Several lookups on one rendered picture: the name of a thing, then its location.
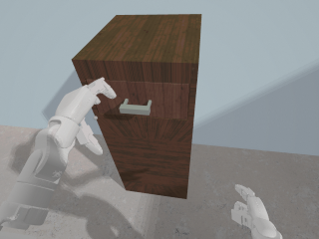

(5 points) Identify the robot left hand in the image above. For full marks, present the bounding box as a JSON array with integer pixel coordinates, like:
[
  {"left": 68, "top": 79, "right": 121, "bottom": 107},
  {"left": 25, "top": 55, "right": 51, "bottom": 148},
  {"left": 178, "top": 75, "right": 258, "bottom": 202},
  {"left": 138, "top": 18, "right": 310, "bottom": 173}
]
[{"left": 55, "top": 78, "right": 117, "bottom": 155}]

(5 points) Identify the handle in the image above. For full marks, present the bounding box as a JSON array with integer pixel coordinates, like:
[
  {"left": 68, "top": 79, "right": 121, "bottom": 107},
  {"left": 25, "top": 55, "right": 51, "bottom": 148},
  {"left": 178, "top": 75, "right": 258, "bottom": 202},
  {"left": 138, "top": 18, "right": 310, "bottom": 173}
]
[{"left": 119, "top": 99, "right": 152, "bottom": 116}]

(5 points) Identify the drawer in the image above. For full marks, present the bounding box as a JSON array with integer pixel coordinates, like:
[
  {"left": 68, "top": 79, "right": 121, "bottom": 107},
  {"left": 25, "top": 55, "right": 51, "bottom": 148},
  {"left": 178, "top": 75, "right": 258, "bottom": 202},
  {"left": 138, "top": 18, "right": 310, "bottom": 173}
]
[{"left": 86, "top": 79, "right": 191, "bottom": 120}]

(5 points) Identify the left robot forearm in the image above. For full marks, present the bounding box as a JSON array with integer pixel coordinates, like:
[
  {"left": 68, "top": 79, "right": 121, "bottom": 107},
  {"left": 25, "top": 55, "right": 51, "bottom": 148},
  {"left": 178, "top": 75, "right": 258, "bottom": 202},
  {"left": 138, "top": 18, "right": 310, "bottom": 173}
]
[{"left": 0, "top": 116, "right": 80, "bottom": 231}]

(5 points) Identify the right robot forearm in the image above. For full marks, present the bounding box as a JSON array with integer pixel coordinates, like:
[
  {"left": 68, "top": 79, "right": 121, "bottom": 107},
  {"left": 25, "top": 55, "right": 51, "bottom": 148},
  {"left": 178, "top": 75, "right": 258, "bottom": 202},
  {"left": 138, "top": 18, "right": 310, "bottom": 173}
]
[{"left": 251, "top": 218, "right": 283, "bottom": 239}]

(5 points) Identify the robot right hand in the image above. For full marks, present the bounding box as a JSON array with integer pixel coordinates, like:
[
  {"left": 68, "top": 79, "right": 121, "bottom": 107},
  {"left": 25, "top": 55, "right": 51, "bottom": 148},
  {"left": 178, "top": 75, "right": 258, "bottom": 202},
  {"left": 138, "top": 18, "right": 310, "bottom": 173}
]
[{"left": 231, "top": 184, "right": 269, "bottom": 230}]

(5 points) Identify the cabinet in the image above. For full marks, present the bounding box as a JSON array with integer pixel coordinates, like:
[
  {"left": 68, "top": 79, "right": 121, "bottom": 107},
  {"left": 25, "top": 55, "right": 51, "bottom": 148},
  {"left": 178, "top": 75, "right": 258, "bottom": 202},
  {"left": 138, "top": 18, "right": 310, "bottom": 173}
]
[{"left": 72, "top": 14, "right": 202, "bottom": 199}]

